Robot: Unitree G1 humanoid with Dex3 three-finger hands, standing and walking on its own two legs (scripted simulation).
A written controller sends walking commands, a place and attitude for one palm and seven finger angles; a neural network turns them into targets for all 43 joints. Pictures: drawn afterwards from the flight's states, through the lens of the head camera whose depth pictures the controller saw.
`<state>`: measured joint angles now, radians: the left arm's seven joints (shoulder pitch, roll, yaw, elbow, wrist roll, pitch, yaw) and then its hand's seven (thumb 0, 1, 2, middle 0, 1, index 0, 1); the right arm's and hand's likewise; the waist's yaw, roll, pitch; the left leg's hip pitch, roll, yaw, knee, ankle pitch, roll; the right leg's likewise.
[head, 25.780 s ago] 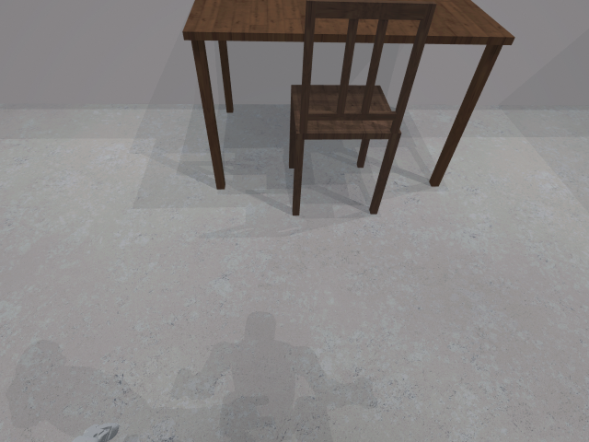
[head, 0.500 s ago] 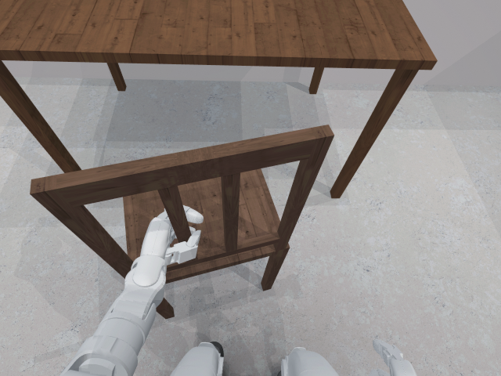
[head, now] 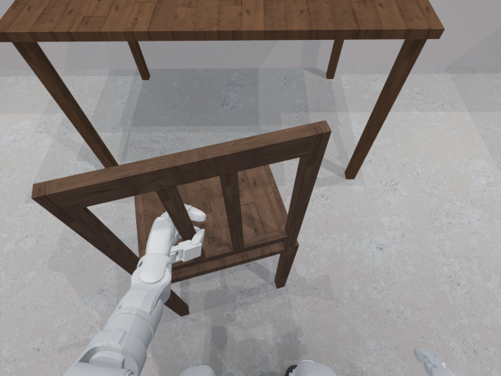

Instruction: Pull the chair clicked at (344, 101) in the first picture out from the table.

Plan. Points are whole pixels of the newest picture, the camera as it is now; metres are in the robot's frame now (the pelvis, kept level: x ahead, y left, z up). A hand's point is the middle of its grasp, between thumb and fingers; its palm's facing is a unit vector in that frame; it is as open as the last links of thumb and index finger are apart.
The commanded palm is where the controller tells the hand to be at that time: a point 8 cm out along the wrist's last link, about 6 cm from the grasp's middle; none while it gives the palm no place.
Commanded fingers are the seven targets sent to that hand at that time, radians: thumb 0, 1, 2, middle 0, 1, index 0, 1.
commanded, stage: step backward, pulling the chair out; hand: left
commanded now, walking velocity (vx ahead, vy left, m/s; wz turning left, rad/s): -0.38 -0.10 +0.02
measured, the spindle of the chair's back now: (185, 228) +0.36 +0.13 -0.06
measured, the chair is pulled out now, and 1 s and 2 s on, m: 0.37 0.58 0.58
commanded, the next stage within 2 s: stop walking, hand still on the chair in 0.56 s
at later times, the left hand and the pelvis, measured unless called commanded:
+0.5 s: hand (178, 306) +0.23 +0.13 -0.07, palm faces -0.09 -0.98 -0.16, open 5.5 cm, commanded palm +0.21 +0.17 -0.06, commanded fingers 0.00 0.90 0.90 -0.50 -1.45 -0.50 -1.45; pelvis -0.11 +0.03 -0.01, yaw +0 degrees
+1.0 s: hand (159, 374) +0.13 +0.14 -0.06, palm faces -0.03 -0.99 -0.16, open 5.5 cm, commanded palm +0.12 +0.19 -0.05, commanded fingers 0.00 0.90 0.90 -0.50 -1.45 -0.50 -1.45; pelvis -0.17 +0.02 +0.00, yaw -1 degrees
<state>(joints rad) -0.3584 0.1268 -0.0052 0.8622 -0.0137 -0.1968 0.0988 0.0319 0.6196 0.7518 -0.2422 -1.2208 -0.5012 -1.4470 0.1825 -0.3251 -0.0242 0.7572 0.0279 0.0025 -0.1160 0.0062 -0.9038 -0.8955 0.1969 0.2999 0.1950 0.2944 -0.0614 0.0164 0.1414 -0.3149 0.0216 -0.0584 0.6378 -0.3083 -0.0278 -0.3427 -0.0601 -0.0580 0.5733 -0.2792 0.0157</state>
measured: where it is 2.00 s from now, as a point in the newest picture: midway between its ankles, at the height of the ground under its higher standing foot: outside the picture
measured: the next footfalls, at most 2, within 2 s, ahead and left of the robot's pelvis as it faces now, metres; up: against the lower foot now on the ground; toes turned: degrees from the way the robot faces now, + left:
right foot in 0.66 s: -0.11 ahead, -0.11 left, +0.00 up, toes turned -3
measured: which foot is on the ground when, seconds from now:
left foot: down 0.00-1.00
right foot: down 0.00-0.48, up 0.50-0.64, down 0.66-1.00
